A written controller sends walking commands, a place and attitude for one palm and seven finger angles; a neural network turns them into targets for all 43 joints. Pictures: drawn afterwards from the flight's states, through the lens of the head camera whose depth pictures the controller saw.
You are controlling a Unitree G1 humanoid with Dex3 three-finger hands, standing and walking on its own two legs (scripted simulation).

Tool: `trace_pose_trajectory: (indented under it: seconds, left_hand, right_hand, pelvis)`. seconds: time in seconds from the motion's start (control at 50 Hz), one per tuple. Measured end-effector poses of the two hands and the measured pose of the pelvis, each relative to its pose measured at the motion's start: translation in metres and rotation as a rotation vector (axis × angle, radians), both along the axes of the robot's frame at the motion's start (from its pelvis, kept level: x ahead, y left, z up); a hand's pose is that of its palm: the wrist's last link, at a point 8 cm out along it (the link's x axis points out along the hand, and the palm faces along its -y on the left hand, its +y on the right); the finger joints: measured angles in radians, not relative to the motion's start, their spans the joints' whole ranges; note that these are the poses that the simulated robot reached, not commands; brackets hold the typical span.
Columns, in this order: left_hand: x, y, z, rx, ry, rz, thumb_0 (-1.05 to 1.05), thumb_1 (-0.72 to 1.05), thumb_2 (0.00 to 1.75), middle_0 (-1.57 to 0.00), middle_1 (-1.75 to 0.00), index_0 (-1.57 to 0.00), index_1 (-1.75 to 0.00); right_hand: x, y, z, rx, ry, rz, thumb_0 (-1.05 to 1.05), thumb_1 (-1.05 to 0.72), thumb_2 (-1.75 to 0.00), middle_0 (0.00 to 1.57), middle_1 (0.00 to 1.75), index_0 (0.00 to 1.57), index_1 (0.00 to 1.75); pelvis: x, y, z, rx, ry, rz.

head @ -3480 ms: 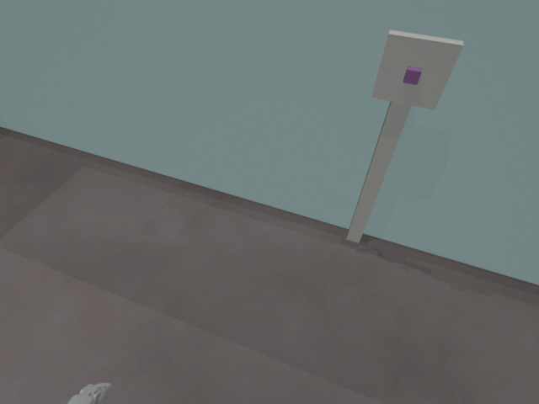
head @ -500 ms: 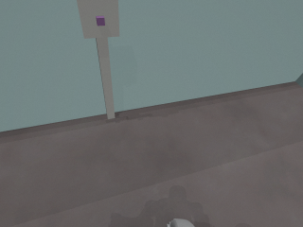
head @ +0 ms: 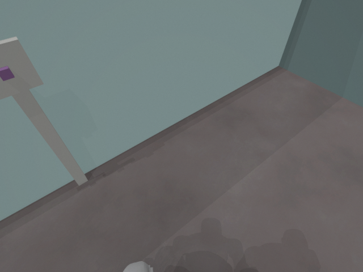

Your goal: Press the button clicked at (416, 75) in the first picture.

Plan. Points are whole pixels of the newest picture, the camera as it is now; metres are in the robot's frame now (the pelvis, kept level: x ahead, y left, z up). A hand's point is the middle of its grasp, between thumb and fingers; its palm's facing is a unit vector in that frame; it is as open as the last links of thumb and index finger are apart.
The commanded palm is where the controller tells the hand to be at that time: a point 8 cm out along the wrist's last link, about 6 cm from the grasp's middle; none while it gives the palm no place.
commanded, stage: walk to a spot facing it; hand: left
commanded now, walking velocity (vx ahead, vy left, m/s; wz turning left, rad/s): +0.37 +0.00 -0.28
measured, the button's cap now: (5, 73) +0.71 +0.64 +0.05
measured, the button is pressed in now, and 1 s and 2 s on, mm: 0 0 0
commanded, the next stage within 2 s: turn to face it in 0.62 s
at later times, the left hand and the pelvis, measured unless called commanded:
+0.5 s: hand (99, 222) +0.29 +0.26 -0.18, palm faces -0.14 -0.97 -0.17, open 7.4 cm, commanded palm none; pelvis +0.20 +0.07 +0.00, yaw -14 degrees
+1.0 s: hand (153, 167) +0.47 +0.12 -0.16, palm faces -0.36 -0.92 -0.18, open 7.4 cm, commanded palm none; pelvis +0.30 +0.02 -0.01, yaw -19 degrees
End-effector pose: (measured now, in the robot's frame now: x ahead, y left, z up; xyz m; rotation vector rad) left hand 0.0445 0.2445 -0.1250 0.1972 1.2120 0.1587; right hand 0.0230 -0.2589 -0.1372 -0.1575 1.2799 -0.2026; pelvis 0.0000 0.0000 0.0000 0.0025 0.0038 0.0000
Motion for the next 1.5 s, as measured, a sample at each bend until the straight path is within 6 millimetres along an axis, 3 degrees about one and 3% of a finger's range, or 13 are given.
trace_pose_trajectory:
  seconds: [0.18, 0.24, 0.3, 0.44, 0.56, 0.68, 0.84, 0.92, 1.02, 1.18, 1.3, 1.4, 1.5]
  left_hand:
    - [-0.004, 0.013, -0.026, -0.05, 0.227, 0.043, 0.0, 0.91, 0.89, -0.2, -0.3, -0.2, -0.3]
    - [0.009, 0.027, -0.044, -0.072, 0.297, 0.048, 0.0, 0.91, 0.89, -0.2, -0.3, -0.2, -0.3]
    - [0.043, 0.043, -0.052, -0.084, 0.333, 0.022, 0.01, 0.91, 0.89, -0.2, -0.3, -0.2, -0.3]
    - [0.186, 0.066, -0.032, -0.069, 0.151, -0.102, 0.01, 0.91, 0.89, -0.2, -0.29, -0.19, -0.3]
    - [0.291, 0.058, -0.018, -0.055, 0.017, -0.193, 0.0, 0.92, 0.89, -0.19, -0.29, -0.19, -0.3]
    - [0.364, 0.022, -0.014, -0.051, -0.009, -0.319, 0.0, 0.92, 0.9, -0.19, -0.29, -0.19, -0.3]
    - [0.437, -0.054, -0.019, -0.032, -0.083, -0.492, 0.0, 0.91, 0.89, -0.19, -0.29, -0.19, -0.3]
    - [0.443, -0.074, -0.013, -0.057, -0.121, -0.476, 0.0, 0.91, 0.89, -0.2, -0.29, -0.19, -0.3]
    - [0.434, -0.073, -0.012, -0.085, -0.108, -0.398, 0.0, 0.91, 0.89, -0.2, -0.29, -0.2, -0.3]
    - [0.418, -0.009, -0.038, -0.08, -0.068, -0.229, -0.01, 0.92, 0.89, -0.2, -0.3, -0.2, -0.3]
    - [0.395, 0.042, -0.036, -0.019, 0.033, -0.153, 0.0, 0.92, 0.89, -0.2, -0.29, -0.2, -0.3]
    - [0.383, 0.061, -0.017, 0.007, 0.02, -0.095, 0.0, 0.91, 0.89, -0.2, -0.29, -0.19, -0.3]
    - [0.375, 0.06, -0.007, 0.024, -0.01, -0.047, 0.01, 0.91, 0.89, -0.2, -0.29, -0.19, -0.3]
  right_hand:
    - [0.146, 0.036, 0.009, -0.007, -0.162, 0.055, 0.01, -0.91, -0.9, 0.2, 0.3, 0.2, 0.3]
    - [0.194, 0.054, 0.007, -0.031, -0.217, 0.068, 0.01, -0.91, -0.9, 0.2, 0.3, 0.2, 0.3]
    - [0.217, 0.069, 0.011, -0.053, -0.256, 0.046, 0.01, -0.91, -0.9, 0.2, 0.3, 0.2, 0.3]
    - [0.193, 0.088, 0.024, -0.064, -0.162, -0.132, 0.0, -0.92, -0.9, 0.2, 0.3, 0.2, 0.3]
    - [0.16, 0.089, 0.018, -0.067, -0.027, -0.255, -0.01, -0.94, -0.9, 0.2, 0.3, 0.2, 0.3]
    - [0.138, 0.101, 0.003, -0.011, 0.063, -0.378, 0.0, -0.92, -0.9, 0.2, 0.3, 0.2, 0.3]
    - [0.12, 0.107, -0.029, 0.102, 0.178, -0.509, 0.0, -0.91, -0.9, 0.2, 0.3, 0.2, 0.3]
    - [0.135, 0.102, -0.028, 0.128, 0.208, -0.492, 0.01, -0.91, -0.9, 0.2, 0.3, 0.2, 0.3]
    - [0.182, 0.085, -0.018, 0.11, 0.143, -0.423, 0.01, -0.91, -0.9, 0.2, 0.3, 0.2, 0.3]
    - [0.259, 0.057, -0.009, -0.02, 0.025, -0.263, 0.01, -0.92, -0.9, 0.2, 0.3, 0.2, 0.3]
    - [0.287, 0.056, 0.006, -0.071, -0.021, -0.193, 0.01, -0.92, -0.9, 0.2, 0.3, 0.2, 0.3]
    - [0.299, 0.059, 0.014, -0.059, -0.001, -0.127, 0.01, -0.91, -0.9, 0.2, 0.3, 0.2, 0.3]
    - [0.311, 0.055, 0.013, -0.036, -0.013, -0.077, 0.01, -0.91, -0.9, 0.2, 0.3, 0.2, 0.3]
  pelvis:
    - [0.078, 0.026, -0.01, -0.033, 0.01, -0.06]
    - [0.112, 0.042, -0.023, -0.039, 0.007, -0.09]
    - [0.137, 0.054, -0.025, -0.036, -0.011, -0.139]
    - [0.185, 0.07, -0.002, -0.047, -0.027, -0.215]
    - [0.218, 0.073, 0.001, -0.031, -0.018, -0.274]
    - [0.247, 0.065, -0.003, -0.014, -0.014, -0.345]
    - [0.279, 0.031, -0.021, -0.002, 0.007, -0.411]
    - [0.29, 0.021, -0.016, -0.015, -0.001, -0.379]
    - [0.301, 0.017, -0.009, -0.012, -0.01, -0.326]
    - [0.316, 0.041, -0.022, -0.042, -0.009, -0.221]
    - [0.319, 0.055, -0.015, -0.037, 0.012, -0.18]
    - [0.318, 0.056, -0.002, -0.039, 0.024, -0.128]
    - [0.315, 0.048, 0.001, -0.032, 0.019, -0.072]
